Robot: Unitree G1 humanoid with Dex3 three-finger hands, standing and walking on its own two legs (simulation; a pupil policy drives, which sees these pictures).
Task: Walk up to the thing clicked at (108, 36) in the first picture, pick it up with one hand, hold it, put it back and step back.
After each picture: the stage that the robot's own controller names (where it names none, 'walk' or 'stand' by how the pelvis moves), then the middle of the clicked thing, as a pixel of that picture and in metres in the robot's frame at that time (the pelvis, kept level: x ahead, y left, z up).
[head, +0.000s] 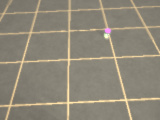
stand; (107, 34) +1.55 -0.24 -0.72
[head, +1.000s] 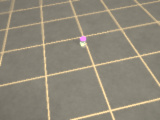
walk; (83, 42) +1.43 +0.13 -0.70
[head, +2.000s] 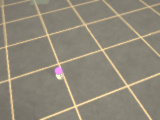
walk; (59, 73) +0.90 +0.32 -0.71
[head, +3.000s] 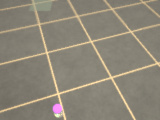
walk; (58, 111) +0.50 +0.24 -0.69
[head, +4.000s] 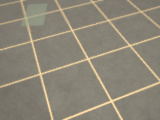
stand; out of the picture +0.27 +0.25 -0.71
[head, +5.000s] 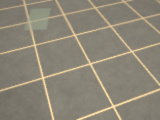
stand; out of the picture +0.27 +0.23 -0.72
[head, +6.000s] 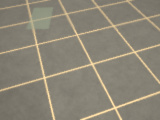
stand; out of the picture +0.26 +0.23 -0.72
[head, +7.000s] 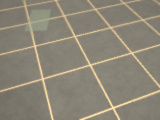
stand; out of the picture +0.27 +0.23 -0.72
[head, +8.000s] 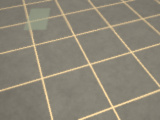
stand; out of the picture +0.26 +0.23 -0.72
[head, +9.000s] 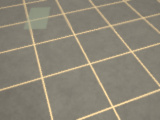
stand; out of the picture +0.26 +0.23 -0.72
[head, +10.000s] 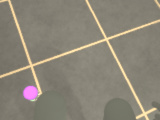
go down; (32, 93) +0.32 +0.27 -0.44
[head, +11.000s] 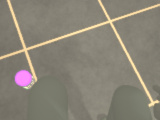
go down; (26, 80) +0.33 +0.30 -0.32
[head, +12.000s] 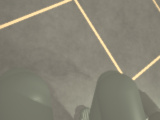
close in; out of the picture +0.28 +0.34 -0.23
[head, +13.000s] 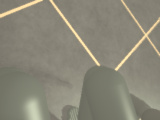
close; out of the picture +0.28 +0.34 -0.20
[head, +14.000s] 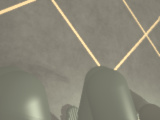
lift; out of the picture +0.28 +0.34 -0.20
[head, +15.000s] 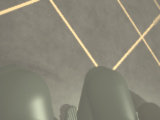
lift; out of the picture +0.27 +0.34 -0.20
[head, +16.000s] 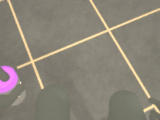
lift; (8, 87) +0.29 +0.26 -0.01
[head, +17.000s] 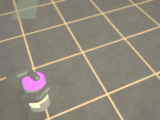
hold; (36, 92) +0.31 +0.18 +0.02
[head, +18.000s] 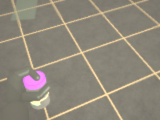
hold; (37, 90) +0.32 +0.18 +0.01
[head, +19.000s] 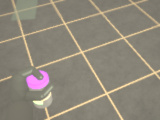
crouch; (40, 90) +0.33 +0.17 +0.01
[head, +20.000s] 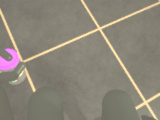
crouch; (11, 67) +0.37 +0.26 -0.08
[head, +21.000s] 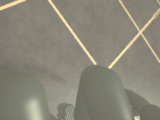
lower; out of the picture +0.32 +0.36 -0.21
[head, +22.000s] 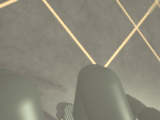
lower; out of the picture +0.33 +0.35 -0.20
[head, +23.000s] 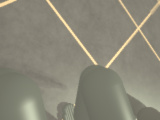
lower; out of the picture +0.32 +0.35 -0.21
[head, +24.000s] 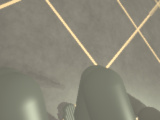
lower; out of the picture +0.31 +0.35 -0.20
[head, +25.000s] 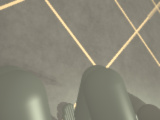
open; out of the picture +0.30 +0.33 -0.21
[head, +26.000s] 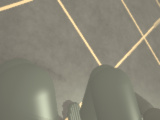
rise; out of the picture +0.30 +0.31 -0.21
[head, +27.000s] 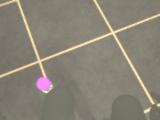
walk; (45, 85) +0.36 +0.27 -0.42
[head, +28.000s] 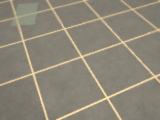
stand; out of the picture +0.30 +0.23 -0.66
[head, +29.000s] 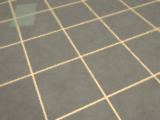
stand; out of the picture +0.30 +0.24 -0.66
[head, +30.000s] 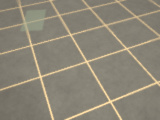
stand; out of the picture +0.32 +0.21 -0.72
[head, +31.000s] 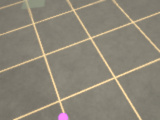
walk; (64, 119) +0.37 +0.23 -0.70
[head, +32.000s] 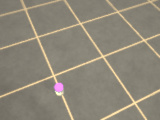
walk; (59, 89) +0.61 +0.19 -0.70
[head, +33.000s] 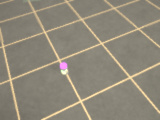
stand; (64, 69) +0.91 +0.29 -0.70
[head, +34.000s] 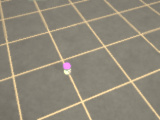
stand; (67, 69) +0.94 +0.21 -0.72
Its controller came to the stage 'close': yes
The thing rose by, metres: 0.71
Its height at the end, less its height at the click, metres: +0.00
